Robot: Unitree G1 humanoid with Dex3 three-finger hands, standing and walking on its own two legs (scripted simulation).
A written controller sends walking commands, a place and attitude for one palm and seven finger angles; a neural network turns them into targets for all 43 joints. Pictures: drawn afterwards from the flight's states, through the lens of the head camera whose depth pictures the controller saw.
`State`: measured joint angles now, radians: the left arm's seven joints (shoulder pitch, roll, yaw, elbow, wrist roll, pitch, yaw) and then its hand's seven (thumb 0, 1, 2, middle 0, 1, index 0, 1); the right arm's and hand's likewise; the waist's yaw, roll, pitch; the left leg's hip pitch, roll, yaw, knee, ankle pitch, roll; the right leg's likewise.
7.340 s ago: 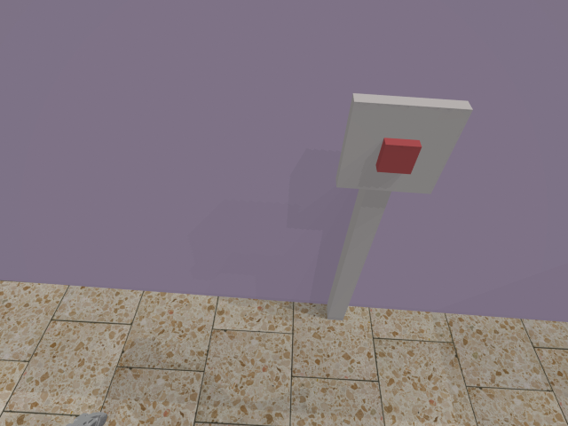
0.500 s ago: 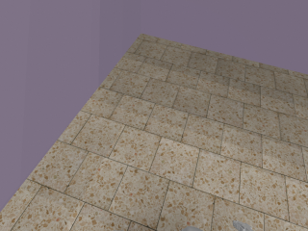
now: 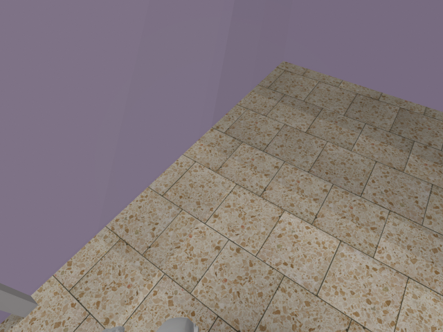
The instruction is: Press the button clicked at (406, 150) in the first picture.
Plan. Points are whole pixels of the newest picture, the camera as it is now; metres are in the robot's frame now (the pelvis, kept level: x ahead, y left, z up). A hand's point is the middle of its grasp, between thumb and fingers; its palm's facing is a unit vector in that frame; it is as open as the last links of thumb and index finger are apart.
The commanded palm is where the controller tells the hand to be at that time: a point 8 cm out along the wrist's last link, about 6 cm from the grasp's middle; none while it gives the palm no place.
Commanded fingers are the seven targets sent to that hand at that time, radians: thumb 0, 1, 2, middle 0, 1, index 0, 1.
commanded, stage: turn to face it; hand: left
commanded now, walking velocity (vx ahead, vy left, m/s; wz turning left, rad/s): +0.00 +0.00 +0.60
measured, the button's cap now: out of the picture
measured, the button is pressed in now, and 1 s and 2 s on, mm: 0 0 0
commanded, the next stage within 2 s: take the last steps up to it in 1.54 s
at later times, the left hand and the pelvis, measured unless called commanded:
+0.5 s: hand out of the picture +0.04 +0.26 -0.15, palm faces +0.31 -0.91 -0.27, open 7.4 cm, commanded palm none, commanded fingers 0.00 0.90 0.90 -0.20 -0.30 -0.20 -0.30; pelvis -0.01 +0.03 +0.00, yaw +17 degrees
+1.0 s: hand out of the picture -0.10 +0.20 -0.17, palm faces +0.60 -0.75 -0.27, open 7.4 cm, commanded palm none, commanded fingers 0.00 0.90 0.90 -0.20 -0.30 -0.20 -0.30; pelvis -0.01 +0.01 -0.01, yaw +37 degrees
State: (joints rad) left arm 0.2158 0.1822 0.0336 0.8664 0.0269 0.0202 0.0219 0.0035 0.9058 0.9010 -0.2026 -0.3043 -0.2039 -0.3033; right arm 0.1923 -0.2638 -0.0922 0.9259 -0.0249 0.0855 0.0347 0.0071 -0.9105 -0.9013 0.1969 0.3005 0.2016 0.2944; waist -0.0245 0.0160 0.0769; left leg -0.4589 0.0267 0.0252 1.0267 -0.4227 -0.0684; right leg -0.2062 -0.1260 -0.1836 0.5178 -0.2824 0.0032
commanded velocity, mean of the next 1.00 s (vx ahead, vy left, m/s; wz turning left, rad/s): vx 0.00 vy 0.00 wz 0.60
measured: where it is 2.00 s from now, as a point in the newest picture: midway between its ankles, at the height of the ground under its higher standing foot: outside the picture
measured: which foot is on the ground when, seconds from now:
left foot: up 0.00-0.14, down 0.16-0.60, up 0.62-1.00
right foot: down 0.00-0.14, up 0.16-0.58, down 0.60-1.00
